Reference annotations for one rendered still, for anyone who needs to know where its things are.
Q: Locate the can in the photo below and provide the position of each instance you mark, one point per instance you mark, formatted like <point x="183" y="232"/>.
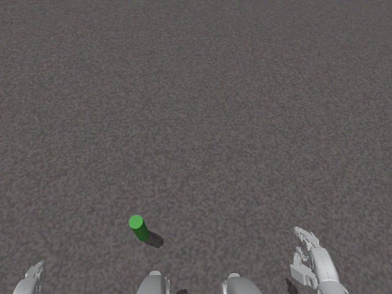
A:
<point x="138" y="226"/>

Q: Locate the left robot hand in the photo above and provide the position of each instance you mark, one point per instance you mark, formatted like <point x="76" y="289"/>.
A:
<point x="30" y="285"/>

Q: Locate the right robot arm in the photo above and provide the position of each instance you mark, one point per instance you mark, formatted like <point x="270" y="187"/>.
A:
<point x="331" y="287"/>

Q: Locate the right robot hand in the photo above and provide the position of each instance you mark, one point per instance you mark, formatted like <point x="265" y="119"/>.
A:
<point x="319" y="265"/>

